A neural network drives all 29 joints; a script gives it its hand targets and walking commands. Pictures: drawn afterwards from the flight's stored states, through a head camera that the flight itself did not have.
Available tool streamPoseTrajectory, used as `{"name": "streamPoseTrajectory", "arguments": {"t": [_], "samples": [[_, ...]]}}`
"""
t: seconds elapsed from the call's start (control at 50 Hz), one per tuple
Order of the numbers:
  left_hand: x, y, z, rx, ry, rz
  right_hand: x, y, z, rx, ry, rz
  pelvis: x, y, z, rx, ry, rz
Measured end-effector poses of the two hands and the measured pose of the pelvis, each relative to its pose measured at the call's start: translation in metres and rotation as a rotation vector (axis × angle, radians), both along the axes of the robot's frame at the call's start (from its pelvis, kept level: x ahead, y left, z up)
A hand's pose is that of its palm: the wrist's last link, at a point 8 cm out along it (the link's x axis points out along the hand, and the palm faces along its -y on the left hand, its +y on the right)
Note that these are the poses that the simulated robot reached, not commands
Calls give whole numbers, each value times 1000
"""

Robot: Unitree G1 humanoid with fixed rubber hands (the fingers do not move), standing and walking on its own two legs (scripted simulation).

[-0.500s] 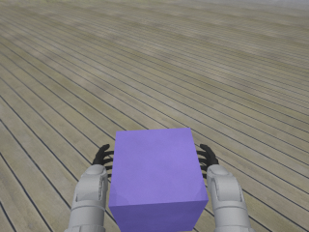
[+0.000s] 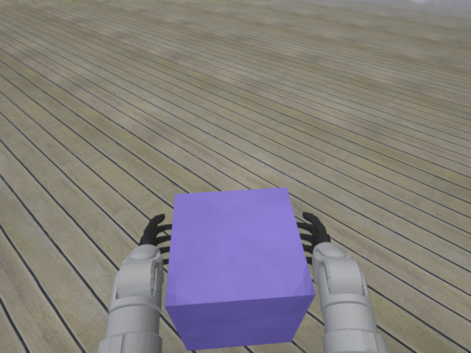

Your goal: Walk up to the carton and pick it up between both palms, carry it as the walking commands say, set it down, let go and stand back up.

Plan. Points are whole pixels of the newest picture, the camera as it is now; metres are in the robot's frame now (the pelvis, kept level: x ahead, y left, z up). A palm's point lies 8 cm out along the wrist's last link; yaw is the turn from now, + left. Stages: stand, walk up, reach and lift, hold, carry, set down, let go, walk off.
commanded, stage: hold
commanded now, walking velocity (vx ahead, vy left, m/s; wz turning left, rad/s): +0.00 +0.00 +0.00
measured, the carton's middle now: (235, 271) +0.30 +0.00 -0.03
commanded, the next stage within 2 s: carry in 0.30 s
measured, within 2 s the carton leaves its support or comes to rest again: neither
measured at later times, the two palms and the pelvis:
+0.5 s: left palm (148, 258) +0.28 +0.15 +0.04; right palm (318, 252) +0.29 -0.15 +0.04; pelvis -0.01 +0.00 -0.02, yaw +1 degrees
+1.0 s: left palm (108, 336) +0.15 +0.17 +0.08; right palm (335, 325) +0.16 -0.13 +0.07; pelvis -0.12 +0.01 -0.02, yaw +2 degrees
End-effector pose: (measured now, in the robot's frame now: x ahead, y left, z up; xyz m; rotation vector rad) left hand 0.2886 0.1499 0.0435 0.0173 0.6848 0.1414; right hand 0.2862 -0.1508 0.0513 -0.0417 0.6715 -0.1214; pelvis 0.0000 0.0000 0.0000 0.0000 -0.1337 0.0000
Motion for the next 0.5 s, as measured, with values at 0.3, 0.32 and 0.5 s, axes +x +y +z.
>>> {"name": "streamPoseTrajectory", "arguments": {"t": [0.3, 0.32, 0.5], "samples": [[5, 0, 3, 16, 4, 0, 5, 0, -3, 4, 4, 9, 4, 2, 0, 0, 21, -1], [6, -1, 2, 15, 1, 0, 6, -1, -3, 4, 1, 9, 4, 2, -2, 1, 38, 0], [-6, 1, -2, 12, -42, 44, 5, 2, -9, 21, -42, 35, -10, -3, -20, -3, 148, 22]]}}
